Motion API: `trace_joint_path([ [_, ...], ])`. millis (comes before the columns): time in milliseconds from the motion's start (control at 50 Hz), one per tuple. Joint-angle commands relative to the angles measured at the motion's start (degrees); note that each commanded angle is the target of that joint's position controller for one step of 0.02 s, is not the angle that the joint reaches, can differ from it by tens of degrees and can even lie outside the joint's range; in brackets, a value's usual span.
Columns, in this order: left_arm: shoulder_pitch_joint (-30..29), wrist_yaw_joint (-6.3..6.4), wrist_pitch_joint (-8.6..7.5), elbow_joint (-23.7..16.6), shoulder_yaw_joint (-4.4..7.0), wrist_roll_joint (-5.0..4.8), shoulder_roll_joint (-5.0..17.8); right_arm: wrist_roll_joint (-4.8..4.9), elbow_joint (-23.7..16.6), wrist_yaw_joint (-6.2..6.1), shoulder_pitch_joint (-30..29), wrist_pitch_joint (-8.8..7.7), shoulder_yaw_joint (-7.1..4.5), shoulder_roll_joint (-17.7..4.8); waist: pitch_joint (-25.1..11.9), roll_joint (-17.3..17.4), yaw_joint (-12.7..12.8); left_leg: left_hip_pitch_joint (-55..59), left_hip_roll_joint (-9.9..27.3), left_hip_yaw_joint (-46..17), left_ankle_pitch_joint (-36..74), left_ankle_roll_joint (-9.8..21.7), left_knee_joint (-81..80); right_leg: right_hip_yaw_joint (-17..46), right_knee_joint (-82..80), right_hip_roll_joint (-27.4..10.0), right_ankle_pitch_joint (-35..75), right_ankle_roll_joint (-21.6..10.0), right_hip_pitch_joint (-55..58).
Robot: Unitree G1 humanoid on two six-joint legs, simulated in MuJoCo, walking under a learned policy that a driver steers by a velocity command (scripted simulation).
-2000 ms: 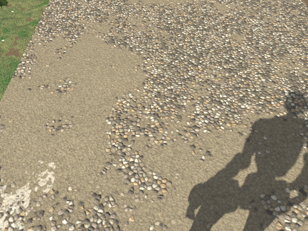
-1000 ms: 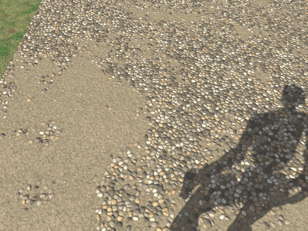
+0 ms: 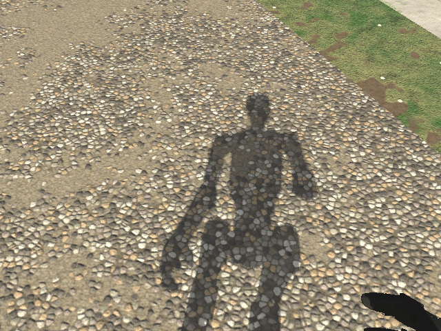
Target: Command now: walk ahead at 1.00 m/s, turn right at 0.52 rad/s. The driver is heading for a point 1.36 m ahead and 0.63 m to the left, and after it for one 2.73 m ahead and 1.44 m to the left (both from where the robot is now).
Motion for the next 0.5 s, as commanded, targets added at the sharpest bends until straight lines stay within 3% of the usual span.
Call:
trace_joint_path([
  [20,-9.9,1.91,-2.64,-8.0,0.50,0.37,5.4,-0.72,-0.7,-0.85,9.5,1.95,-2.38,-8.0,0.0,6.1,-8.7,-9.7,6.3,2.4,4.9,-3.1,-9.5,27.8,-25.1,-15.7,-6.4,-7.5,-1.1],
  [60,-6.2,3.31,-2.99,-6.5,0.13,0.25,4.6,-1.74,-3.4,-1.52,2.1,2.84,-1.28,-5.8,2.5,2.3,-4.0,-10.8,7.5,5.8,14.5,-4.8,-18.7,18.3,-25.6,-13.1,6.5,-6.1,-3.9],
  [100,-2.0,3.99,-3.02,-4.9,-0.17,-0.44,4.2,-1.75,-5.1,-1.38,-4.7,2.74,-0.35,-3.8,2.3,0.0,0.8,-10.2,6.9,8.0,27.0,-4.5,-31.1,11.5,-25.6,-11.2,10.7,-3.4,-1.1],
  [160,2.0,3.90,-3.44,-2.9,-0.39,-0.32,5.3,-0.05,-6.3,0.01,-11.8,1.85,-0.23,-3.7,3.5,-1.1,5.8,-8.7,3.8,11.3,36.7,-2.4,-45.3,8.6,-29.3,-13.5,11.3,-0.3,6.0],
  [200,3.6,3.80,-3.28,-1.1,-0.35,0.33,6.0,1.17,-7.2,1.50,-13.9,1.44,-0.77,-4.6,4.3,-2.2,6.7,-12.3,1.7,11.7,35.2,-0.6,-50.5,6.4,-28.9,-15.8,19.4,1.8,16.0],
  [240,2.6,4.00,-2.65,-0.4,-0.27,1.09,6.9,1.61,-7.3,2.94,-12.3,0.77,-1.72,-6.2,2.8,-3.1,4.5,-12.9,-1.6,13.4,31.9,1.8,-53.0,3.0,-25.4,-17.1,37.8,4.7,25.1],
  [280,0.0,4.63,-1.96,-1.1,0.32,2.71,9.6,2.04,-7.0,3.61,-6.7,0.87,-3.17,-8.9,-3.2,-7.8,-0.6,-7.5,-5.9,17.0,25.2,3.8,-49.5,0.8,-17.1,-18.7,67.4,7.0,31.6],
  [300,-2.7,5.05,-1.54,-1.9,0.70,3.85,10.5,2.52,-5.2,3.44,1.7,1.62,-4.18,-11.1,-7.5,-10.5,-5.7,-0.3,-7.2,17.4,21.3,4.8,-46.4,0.2,-8.6,-19.7,80.1,7.6,31.8],
  [320,-8.2,5.12,-1.27,-3.5,1.14,4.64,12.0,2.72,-1.6,2.75,15.7,2.87,-5.47,-14.1,-12.8,-11.4,-12.9,12.4,-6.5,15.5,19.6,6.3,-43.8,-0.7,4.9,-20.1,86.9,8.0,27.6],
  [340,-16.5,5.30,-1.47,-6.1,1.55,4.10,13.5,1.81,2.7,1.73,32.3,4.14,-6.17,-16.3,-16.7,-4.7,-22.4,31.4,-2.3,8.7,22.1,8.7,-47.2,-3.0,29.9,-16.1,74.4,9.0,13.6],
  [360,-8.0,3.69,-2.89,-8.0,-1.90,3.70,-0.5,-0.04,5.1,2.05,32.1,4.04,-5.14,-15.8,-18.7,21.2,-11.3,54.3,6.6,-15.9,4.3,17.8,-43.5,3.5,55.4,-4.6,-12.9,12.8,-20.9],
  [380,-7.1,2.14,-5.63,-10.4,-2.93,-0.81,3.4,-1.40,2.9,1.70,29.2,3.77,-5.24,-13.6,-24.9,19.4,-11.1,59.0,13.3,-42.0,-20.5,21.9,-60.7,10.9,57.5,-4.1,-13.8,10.2,-30.6],
  [400,-13.2,1.63,-6.96,-11.5,-2.14,-2.12,7.2,-2.02,1.9,0.90,27.1,3.67,-5.08,-10.9,-16.8,10.3,-12.1,52.8,12.2,-39.8,-21.4,18.1,-65.9,12.1,51.1,-8.0,-6.6,7.1,-32.5],
  [420,-16.6,1.72,-7.64,-12.9,-2.39,-1.57,7.1,-1.86,1.4,1.33,23.6,3.35,-4.54,-9.6,-10.2,-0.2,-8.7,41.6,10.7,-35.2,-13.4,16.4,-67.2,10.9,45.5,-9.6,-2.8,6.1,-29.7],
  [440,-18.4,2.14,-7.84,-12.7,-2.38,0.30,6.0,-1.45,0.6,1.93,20.0,2.96,-4.32,-9.4,-5.6,-6.8,-5.6,30.9,7.9,-31.0,-6.3,16.0,-68.0,10.3,40.5,-10.6,-1.7,6.1,-25.6],
  [460,-16.3,2.34,-7.44,-12.8,-2.21,1.11,5.6,-1.42,-0.3,1.84,17.3,2.77,-4.36,-10.1,-3.8,-6.0,-2.4,23.9,5.5,-27.5,-0.9,16.8,-68.9,10.9,37.4,-11.7,-1.1,7.1,-22.3],
  [500,-14.8,3.13,-6.04,-12.8,-1.80,1.41,6.3,0.05,-0.5,1.50,15.7,3.05,-3.99,-8.9,-0.8,-3.4,-0.1,15.9,2.0,-20.9,6.9,16.5,-69.7,9.2,31.0,-13.5,-1.0,9.7,-20.1],
])
Next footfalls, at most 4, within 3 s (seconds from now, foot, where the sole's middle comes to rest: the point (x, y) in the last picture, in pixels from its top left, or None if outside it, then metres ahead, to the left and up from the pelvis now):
0.34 left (192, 314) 0.54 0.15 -0.75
0.76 right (222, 193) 1.00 0.08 -0.75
1.22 left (110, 156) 1.16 0.54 -0.75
1.68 right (66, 93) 1.55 0.84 -0.75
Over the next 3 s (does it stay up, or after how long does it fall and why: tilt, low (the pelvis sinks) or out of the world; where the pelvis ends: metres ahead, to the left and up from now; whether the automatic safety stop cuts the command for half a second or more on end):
stays up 2.33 1.34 0.00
